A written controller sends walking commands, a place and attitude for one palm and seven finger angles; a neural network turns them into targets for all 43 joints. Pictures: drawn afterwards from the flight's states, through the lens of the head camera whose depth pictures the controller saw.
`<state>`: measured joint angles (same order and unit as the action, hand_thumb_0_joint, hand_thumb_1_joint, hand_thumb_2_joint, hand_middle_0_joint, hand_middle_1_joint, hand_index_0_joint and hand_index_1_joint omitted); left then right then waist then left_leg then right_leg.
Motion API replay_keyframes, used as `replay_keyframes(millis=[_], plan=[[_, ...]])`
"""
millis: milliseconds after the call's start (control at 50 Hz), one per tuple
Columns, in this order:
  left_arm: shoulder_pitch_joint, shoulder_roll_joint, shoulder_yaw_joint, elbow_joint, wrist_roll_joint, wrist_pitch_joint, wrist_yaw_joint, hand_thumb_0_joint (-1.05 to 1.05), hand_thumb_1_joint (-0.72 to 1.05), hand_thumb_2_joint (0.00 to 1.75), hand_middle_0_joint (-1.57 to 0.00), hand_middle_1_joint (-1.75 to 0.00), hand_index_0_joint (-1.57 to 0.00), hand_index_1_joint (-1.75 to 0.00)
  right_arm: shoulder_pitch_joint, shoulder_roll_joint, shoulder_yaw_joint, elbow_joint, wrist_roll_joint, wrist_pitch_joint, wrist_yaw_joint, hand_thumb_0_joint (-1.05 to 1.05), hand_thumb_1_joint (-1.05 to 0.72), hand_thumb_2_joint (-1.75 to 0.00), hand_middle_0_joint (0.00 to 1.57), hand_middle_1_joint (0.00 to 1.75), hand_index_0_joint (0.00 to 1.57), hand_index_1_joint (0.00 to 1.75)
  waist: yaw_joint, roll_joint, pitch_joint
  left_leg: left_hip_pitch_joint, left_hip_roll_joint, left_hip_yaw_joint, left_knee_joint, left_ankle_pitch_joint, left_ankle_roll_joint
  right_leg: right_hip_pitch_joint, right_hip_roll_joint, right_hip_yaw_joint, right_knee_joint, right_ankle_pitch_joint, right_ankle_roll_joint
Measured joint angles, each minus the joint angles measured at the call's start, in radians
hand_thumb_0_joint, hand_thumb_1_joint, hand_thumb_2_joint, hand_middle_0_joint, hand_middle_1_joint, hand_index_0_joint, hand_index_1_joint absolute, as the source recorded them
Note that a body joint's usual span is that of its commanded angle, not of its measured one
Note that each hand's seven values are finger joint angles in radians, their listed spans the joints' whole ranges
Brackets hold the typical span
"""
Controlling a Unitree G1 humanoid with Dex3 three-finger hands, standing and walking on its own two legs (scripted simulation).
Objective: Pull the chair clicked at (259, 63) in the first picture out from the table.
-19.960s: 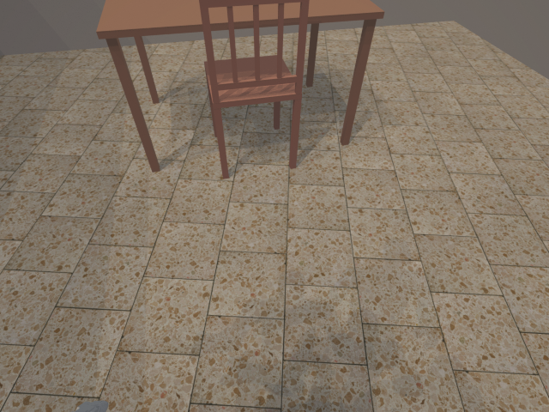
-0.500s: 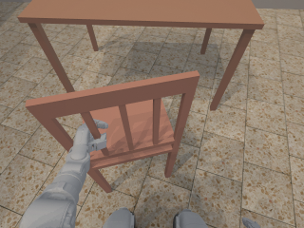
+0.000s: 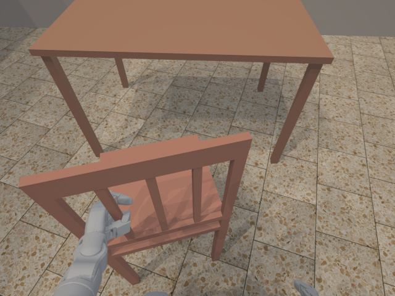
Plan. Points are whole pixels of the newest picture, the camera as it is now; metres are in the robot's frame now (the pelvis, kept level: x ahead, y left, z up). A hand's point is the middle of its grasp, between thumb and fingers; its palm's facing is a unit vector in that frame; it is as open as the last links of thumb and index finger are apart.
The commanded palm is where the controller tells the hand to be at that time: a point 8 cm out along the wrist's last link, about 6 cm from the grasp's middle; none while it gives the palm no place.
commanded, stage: stop walking, hand still on the chair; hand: left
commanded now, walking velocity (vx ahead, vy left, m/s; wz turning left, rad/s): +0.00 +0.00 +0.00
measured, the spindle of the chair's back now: (158, 206) +0.32 +0.12 -0.07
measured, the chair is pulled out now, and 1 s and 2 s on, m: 0.52 0.52 0.52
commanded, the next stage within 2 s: open the thumb and straighten the fingers in 0.48 s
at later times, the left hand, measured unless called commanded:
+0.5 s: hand (124, 221) +0.28 +0.19 -0.06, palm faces +0.14 -0.97 -0.22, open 5.4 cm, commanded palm +0.25 +0.23 -0.04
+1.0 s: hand (120, 218) +0.28 +0.20 -0.06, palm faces +0.12 -0.96 -0.23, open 12.7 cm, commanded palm +0.25 +0.24 -0.04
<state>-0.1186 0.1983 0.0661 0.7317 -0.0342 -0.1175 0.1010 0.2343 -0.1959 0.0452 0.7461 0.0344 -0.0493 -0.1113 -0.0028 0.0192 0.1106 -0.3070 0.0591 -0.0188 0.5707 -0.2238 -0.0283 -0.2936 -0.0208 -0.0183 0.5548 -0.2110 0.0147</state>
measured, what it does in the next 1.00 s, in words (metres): shifts its weight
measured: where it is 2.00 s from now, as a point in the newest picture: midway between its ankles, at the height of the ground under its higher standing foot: outside the picture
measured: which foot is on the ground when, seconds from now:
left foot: down 0.00-1.00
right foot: down 0.00-1.00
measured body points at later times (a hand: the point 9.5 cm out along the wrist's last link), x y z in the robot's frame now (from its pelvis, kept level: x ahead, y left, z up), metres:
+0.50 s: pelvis +0.04 +0.01 +0.01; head +0.05 +0.01 +0.46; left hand +0.27 +0.24 -0.04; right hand +0.20 -0.23 -0.08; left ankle +0.06 +0.15 -0.73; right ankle +0.06 -0.13 -0.73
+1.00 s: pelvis +0.05 +0.02 -0.02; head +0.09 +0.01 +0.43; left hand +0.27 +0.25 -0.04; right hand +0.21 -0.24 -0.11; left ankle +0.06 +0.15 -0.73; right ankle +0.06 -0.13 -0.73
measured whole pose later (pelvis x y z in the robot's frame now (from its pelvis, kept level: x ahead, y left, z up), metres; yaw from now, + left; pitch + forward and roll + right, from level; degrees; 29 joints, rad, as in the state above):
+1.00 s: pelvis +0.05 +0.02 -0.02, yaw +1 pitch +8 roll -1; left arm 0.23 0.21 0.03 0.20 -0.07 0.11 0.10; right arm 0.23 -0.27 -0.01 0.60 0.04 -0.13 -0.06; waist -0.04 0.04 -0.07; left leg -0.54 0.03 -0.02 0.78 -0.38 -0.02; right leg -0.52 -0.06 -0.02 0.76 -0.38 0.04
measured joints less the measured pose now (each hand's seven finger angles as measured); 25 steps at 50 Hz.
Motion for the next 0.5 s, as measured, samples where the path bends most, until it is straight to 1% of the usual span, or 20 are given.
replay_keyframes(millis=[60,220,360,500], plan=[[0.045,-0.008,0.003,-0.025,-0.001,0.004,0.003,0.05,0.67,0.78,-0.31,-1.25,-0.5,-1.45,-0.02,-0.016,-0.013,0.003,-0.001,-0.005,-0.003,0.01,-0.9,-0.9,0.2,0.3,0.2,0.3,-0.002,0.001,-0.014,0.028,-0.001,0.007,-0.031,0.012,-0.017,0.021,-0.002,0.006,-0.019,-0.007,0.003],[0.123,-0.018,-0.008,-0.072,0.0,0.015,0.005,0.06,0.67,0.78,-0.31,-1.23,-0.5,-1.45,-0.069,-0.048,-0.041,-0.029,-0.001,0.004,-0.006,0.01,-0.9,-0.9,0.2,0.3,0.2,0.3,0.003,-0.004,-0.045,0.081,-0.007,0.022,-0.094,0.011,-0.013,0.065,-0.008,0.017,-0.074,-0.005,0.009],[0.163,-0.017,-0.022,-0.106,0.003,0.033,0.01,0.06,0.68,0.77,-0.29,-1.24,-0.5,-1.45,-0.088,-0.038,-0.036,-0.062,-0.001,0.027,-0.005,0.01,-0.9,-0.9,0.2,0.3,0.2,0.3,0.008,-0.014,-0.067,0.103,-0.006,0.03,-0.118,0.01,-0.01,0.087,-0.008,0.023,-0.103,-0.001,0.012],[0.184,-0.019,-0.032,-0.127,0.004,0.043,0.014,0.06,0.68,0.77,-0.29,-1.24,-0.5,-1.45,-0.069,-0.015,-0.02,-0.071,-0.002,0.046,-0.002,0.01,-0.9,-0.9,0.2,0.3,0.2,0.3,0.006,-0.016,-0.08,0.107,-0.009,0.034,-0.127,0.009,-0.006,0.094,-0.011,0.026,-0.12,0.004,0.017]])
